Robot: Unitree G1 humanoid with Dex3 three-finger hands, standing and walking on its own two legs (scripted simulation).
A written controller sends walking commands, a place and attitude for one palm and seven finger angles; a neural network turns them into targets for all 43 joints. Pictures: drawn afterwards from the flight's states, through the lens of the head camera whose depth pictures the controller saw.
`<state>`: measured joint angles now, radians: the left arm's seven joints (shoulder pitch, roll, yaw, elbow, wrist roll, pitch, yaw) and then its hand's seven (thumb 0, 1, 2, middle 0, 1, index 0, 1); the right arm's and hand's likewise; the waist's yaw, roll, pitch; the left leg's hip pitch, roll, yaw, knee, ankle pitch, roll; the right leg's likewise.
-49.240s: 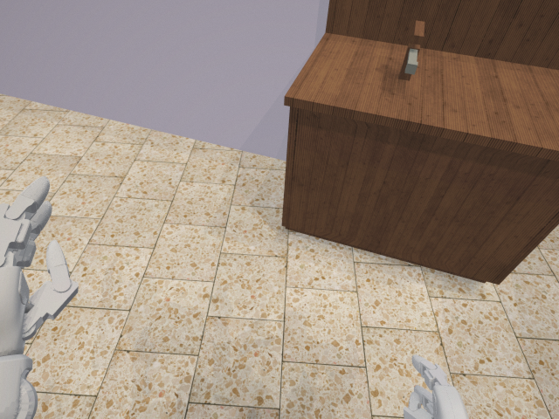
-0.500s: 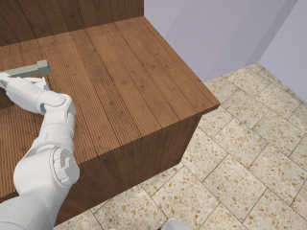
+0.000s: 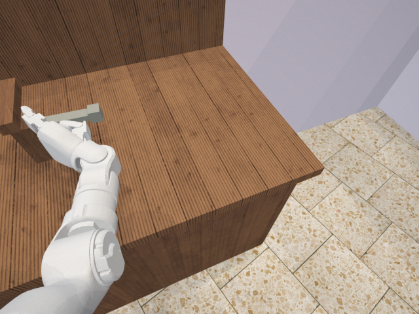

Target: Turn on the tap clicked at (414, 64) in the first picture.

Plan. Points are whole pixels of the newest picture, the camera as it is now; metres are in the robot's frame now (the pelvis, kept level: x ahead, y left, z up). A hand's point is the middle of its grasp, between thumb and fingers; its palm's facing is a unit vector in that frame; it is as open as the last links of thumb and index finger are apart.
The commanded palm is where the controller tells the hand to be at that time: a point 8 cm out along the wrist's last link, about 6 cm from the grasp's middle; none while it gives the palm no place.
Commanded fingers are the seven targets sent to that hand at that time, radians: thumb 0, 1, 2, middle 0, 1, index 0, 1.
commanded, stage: lift the hand up off the lever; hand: left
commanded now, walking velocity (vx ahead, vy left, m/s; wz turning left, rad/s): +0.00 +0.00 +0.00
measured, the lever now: (95, 113) +0.52 +0.23 +0.09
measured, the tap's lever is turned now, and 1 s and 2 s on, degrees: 86 85 85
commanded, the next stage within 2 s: draw the hand back beside the body in 1.52 s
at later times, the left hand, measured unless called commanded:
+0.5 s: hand (78, 126) +0.44 +0.23 +0.13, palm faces +0.84 -0.54 -0.07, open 7.6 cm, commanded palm +0.38 +0.24 +0.13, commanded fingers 0.00 0.90 0.90 -0.15 -0.15 -0.15 -0.15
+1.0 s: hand (74, 124) +0.42 +0.23 +0.14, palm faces +0.84 -0.53 -0.06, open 7.8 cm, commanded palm +0.37 +0.24 +0.15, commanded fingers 0.00 0.90 0.90 -0.15 -0.15 -0.15 -0.15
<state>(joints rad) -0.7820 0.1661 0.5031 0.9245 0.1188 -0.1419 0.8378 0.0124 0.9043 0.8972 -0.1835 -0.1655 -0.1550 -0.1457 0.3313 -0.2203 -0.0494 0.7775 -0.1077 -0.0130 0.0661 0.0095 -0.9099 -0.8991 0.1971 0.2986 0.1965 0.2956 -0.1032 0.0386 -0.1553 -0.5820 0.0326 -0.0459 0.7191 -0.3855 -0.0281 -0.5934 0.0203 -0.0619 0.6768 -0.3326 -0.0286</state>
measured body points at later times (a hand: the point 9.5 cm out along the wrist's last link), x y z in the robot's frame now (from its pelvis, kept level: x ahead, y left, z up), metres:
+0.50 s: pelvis +0.00 +0.00 +0.01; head +0.03 -0.01 +0.45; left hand +0.39 +0.25 +0.13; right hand +0.09 -0.25 -0.13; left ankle -0.03 +0.14 -0.71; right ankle -0.01 -0.10 -0.72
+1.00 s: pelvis -0.02 -0.01 +0.01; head +0.00 -0.02 +0.46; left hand +0.38 +0.25 +0.15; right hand +0.05 -0.27 -0.12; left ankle -0.03 +0.14 -0.72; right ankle -0.01 -0.10 -0.72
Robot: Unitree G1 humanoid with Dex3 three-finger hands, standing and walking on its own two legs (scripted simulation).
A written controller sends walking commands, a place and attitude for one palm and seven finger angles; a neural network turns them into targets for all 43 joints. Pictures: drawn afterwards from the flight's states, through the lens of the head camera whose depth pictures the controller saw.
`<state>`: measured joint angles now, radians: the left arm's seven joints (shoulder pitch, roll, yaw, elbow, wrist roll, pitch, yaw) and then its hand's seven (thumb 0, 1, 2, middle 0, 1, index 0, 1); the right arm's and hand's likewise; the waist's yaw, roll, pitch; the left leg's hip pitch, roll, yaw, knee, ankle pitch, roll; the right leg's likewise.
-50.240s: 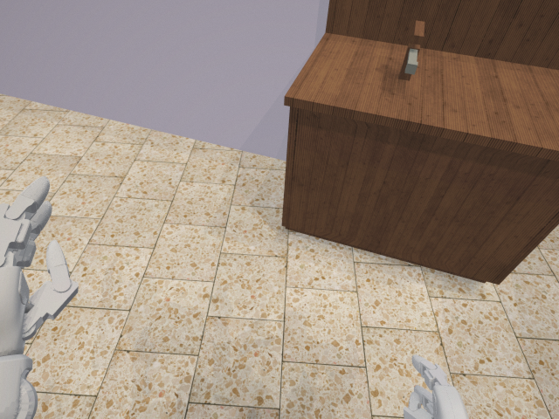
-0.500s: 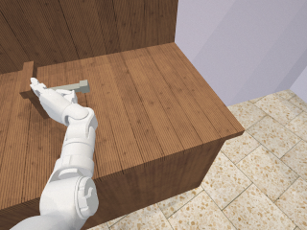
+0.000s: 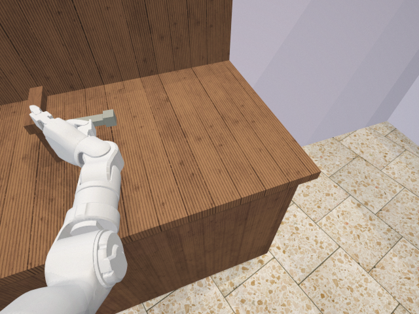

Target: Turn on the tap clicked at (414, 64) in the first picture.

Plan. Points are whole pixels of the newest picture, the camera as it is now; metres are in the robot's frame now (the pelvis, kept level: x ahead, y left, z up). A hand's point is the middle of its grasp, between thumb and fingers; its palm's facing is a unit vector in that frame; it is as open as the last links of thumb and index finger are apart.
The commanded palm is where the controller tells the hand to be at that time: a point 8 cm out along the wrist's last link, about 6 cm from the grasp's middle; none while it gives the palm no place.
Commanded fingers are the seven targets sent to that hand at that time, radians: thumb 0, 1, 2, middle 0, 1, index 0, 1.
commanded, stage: lift the hand up off the lever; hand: left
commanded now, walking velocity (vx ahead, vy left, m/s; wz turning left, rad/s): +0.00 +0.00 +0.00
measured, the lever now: (109, 118) +0.54 +0.24 +0.08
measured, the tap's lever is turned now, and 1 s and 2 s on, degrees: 85 85 85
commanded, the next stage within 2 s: draw the hand back beside the body in 0.52 s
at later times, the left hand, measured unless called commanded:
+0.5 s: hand (89, 114) +0.46 +0.23 +0.15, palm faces +0.82 -0.57 -0.06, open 7.8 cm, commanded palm +0.40 +0.25 +0.15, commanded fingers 0.00 0.90 0.90 -0.15 -0.15 -0.15 -0.15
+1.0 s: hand (62, 160) +0.35 +0.25 +0.14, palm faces +0.38 -0.90 -0.21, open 7.7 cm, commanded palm +0.32 +0.26 +0.16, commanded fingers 0.00 0.90 0.90 -0.17 -0.21 -0.17 -0.21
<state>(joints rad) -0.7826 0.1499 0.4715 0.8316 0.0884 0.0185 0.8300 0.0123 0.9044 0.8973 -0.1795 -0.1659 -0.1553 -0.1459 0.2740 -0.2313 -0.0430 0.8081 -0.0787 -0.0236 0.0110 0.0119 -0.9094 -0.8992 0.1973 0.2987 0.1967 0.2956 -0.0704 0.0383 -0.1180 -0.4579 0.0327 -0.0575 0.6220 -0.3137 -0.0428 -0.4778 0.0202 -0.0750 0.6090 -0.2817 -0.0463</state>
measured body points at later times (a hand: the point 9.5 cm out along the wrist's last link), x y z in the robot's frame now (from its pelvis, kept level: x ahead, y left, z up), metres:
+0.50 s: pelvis +0.01 +0.01 +0.00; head +0.03 -0.01 +0.45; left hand +0.42 +0.26 +0.16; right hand +0.09 -0.24 -0.13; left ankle +0.00 +0.15 -0.72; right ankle +0.01 -0.09 -0.72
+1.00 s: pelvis +0.02 +0.01 +0.02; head +0.00 +0.00 +0.47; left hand +0.33 +0.30 +0.16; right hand +0.15 -0.24 -0.09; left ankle +0.00 +0.15 -0.72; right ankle +0.01 -0.09 -0.72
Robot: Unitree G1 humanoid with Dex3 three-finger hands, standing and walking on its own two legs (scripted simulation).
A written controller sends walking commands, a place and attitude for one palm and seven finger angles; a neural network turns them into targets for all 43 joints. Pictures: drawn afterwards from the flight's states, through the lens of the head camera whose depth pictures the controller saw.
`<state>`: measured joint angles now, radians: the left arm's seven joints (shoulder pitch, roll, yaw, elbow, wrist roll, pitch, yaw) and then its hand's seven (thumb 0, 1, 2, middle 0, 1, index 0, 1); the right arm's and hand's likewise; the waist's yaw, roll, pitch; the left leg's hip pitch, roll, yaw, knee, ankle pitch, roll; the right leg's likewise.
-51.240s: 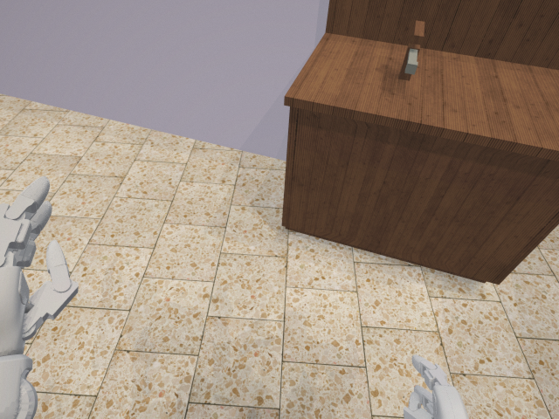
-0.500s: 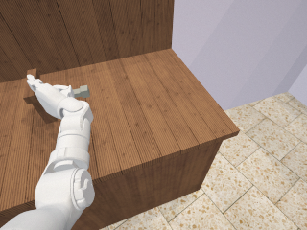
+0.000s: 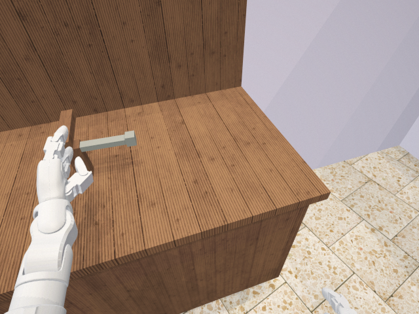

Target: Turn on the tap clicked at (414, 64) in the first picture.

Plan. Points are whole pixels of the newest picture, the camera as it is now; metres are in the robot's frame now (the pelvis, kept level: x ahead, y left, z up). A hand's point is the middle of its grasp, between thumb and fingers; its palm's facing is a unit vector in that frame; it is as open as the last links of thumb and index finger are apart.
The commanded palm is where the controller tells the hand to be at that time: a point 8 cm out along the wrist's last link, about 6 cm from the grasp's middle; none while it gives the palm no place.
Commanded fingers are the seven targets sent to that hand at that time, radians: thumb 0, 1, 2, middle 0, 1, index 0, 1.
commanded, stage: draw the hand back beside the body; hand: left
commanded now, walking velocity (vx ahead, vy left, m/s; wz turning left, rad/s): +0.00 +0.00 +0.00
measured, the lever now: (130, 138) +0.51 +0.25 +0.06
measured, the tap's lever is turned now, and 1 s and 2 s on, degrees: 85 85 85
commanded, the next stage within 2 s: step back with the hand held close in 1.10 s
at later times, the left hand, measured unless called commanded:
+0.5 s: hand (63, 207) +0.23 +0.25 +0.15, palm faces +0.38 -0.88 -0.27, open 7.5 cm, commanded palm +0.20 +0.28 +0.16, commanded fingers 0.00 0.90 0.90 -0.20 -0.28 -0.20 -0.28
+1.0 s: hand (35, 245) +0.17 +0.25 +0.16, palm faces +0.45 -0.83 -0.34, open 7.4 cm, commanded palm +0.13 +0.29 +0.17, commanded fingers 0.00 0.90 0.90 -0.20 -0.30 -0.20 -0.30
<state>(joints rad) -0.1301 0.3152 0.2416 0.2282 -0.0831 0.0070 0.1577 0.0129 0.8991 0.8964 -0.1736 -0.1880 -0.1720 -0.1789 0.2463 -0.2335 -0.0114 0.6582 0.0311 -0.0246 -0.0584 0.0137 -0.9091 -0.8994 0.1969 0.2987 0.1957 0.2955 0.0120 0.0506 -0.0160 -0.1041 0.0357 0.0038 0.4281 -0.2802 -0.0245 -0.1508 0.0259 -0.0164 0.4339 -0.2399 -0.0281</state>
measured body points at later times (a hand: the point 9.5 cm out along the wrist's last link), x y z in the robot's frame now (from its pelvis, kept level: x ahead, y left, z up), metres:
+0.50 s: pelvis -0.01 +0.01 +0.00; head -0.03 -0.02 +0.45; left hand +0.21 +0.29 +0.17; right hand +0.17 -0.21 -0.09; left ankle -0.03 +0.14 -0.74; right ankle +0.00 -0.10 -0.74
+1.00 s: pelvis -0.02 +0.00 +0.00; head -0.04 -0.02 +0.45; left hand +0.14 +0.29 +0.18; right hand +0.20 -0.20 -0.08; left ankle -0.03 +0.14 -0.74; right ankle +0.00 -0.10 -0.74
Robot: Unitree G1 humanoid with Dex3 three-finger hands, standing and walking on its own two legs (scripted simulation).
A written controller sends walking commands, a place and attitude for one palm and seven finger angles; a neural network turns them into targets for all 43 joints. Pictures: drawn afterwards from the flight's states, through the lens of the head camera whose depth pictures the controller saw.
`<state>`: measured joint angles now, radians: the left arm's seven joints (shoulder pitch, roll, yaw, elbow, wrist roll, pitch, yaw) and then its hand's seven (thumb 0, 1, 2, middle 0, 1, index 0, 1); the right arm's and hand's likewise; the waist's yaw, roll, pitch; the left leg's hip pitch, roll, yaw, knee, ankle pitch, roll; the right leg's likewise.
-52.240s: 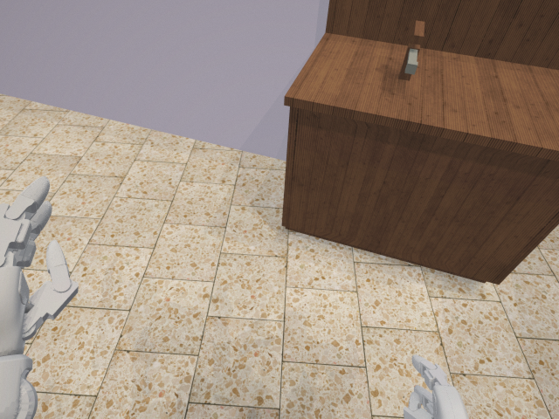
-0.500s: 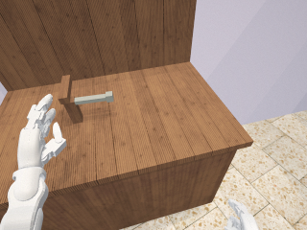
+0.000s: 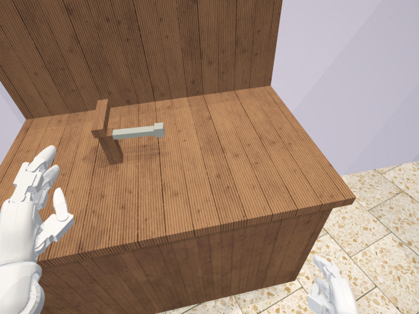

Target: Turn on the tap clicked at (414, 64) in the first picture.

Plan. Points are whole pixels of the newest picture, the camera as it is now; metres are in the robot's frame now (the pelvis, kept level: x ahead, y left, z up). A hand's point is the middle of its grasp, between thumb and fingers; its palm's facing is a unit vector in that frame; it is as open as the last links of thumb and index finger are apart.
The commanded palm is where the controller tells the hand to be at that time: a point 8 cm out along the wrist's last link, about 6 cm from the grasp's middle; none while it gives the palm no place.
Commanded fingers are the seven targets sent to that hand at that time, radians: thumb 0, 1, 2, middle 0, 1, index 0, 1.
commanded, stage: draw the hand back beside the body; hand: left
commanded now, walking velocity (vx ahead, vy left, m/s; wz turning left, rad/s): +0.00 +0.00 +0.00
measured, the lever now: (159, 130) +0.54 +0.22 +0.06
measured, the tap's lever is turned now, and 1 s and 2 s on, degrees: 85 85 85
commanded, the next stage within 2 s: step back with the hand held close in 0.10 s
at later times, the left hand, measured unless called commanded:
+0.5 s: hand (73, 221) +0.20 +0.24 +0.14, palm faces +0.31 -0.86 -0.41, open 7.4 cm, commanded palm +0.15 +0.29 +0.17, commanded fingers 0.00 0.90 0.90 -0.20 -0.30 -0.20 -0.30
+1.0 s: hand (33, 265) +0.13 +0.26 +0.15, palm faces +0.38 -0.84 -0.39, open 7.4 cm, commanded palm +0.07 +0.31 +0.17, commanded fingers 0.00 0.90 0.90 -0.20 -0.30 -0.20 -0.30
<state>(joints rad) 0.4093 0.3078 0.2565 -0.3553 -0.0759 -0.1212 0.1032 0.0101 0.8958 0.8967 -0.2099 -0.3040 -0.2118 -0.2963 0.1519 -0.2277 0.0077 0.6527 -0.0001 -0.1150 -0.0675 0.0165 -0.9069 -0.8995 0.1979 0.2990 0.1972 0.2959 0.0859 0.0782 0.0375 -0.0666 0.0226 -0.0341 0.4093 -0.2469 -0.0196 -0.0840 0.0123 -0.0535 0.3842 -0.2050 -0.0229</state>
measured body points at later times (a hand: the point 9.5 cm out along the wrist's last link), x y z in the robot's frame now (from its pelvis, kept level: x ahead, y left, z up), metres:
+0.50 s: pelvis -0.02 +0.02 +0.00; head +0.00 +0.00 +0.45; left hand +0.18 +0.29 +0.17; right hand +0.16 -0.23 -0.09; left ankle -0.01 +0.13 -0.74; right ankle +0.01 -0.10 -0.74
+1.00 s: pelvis -0.09 +0.03 -0.02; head -0.07 +0.03 +0.43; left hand +0.10 +0.31 +0.17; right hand +0.08 -0.21 -0.10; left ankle -0.01 +0.13 -0.74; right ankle +0.01 -0.10 -0.74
